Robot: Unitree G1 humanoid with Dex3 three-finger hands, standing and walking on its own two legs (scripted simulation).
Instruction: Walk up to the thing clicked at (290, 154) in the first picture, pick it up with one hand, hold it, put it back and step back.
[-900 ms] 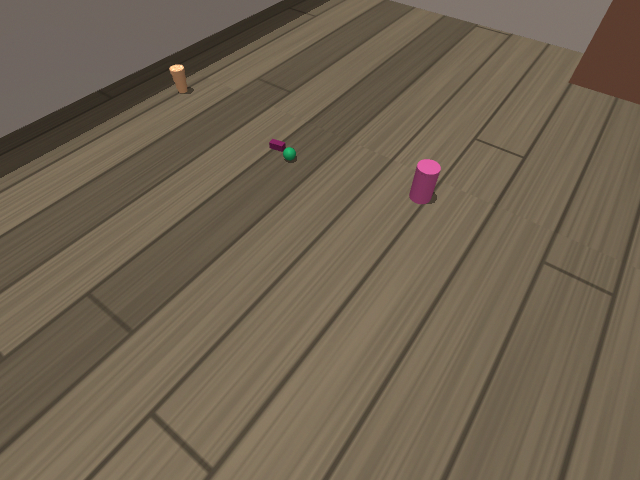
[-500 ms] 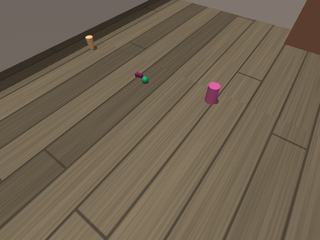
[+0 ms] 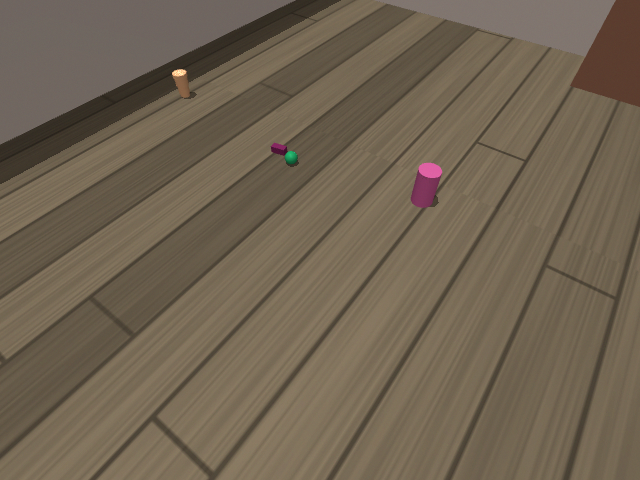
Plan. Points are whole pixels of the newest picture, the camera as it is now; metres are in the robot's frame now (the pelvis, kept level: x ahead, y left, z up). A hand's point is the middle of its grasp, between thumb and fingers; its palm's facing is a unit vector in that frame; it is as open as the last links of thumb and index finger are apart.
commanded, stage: stand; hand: left
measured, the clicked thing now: (291, 157) +1.59 +0.14 -0.75
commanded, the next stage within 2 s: walk up in 0.22 s
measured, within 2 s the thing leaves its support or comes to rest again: neither
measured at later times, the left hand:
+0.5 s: hand out of the picture +0.09 +0.33 -0.16, palm faces -0.09 -0.92 -0.38, open 7.3 cm
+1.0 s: hand (157, 283) +0.45 +0.31 -0.13, palm faces -0.26 -0.84 -0.47, open 7.3 cm
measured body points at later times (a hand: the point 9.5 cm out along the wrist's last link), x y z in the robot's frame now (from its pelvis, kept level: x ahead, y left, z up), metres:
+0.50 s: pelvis +0.05 +0.05 -0.01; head +0.06 +0.05 +0.44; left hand +0.09 +0.38 -0.13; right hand +0.13 -0.30 -0.11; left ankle +0.12 +0.19 -0.74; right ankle -0.01 -0.11 -0.75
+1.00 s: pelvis +0.25 +0.07 -0.03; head +0.25 +0.03 +0.42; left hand +0.46 +0.35 -0.10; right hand +0.19 -0.25 -0.17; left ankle +0.19 +0.20 -0.70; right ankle +0.27 -0.07 -0.75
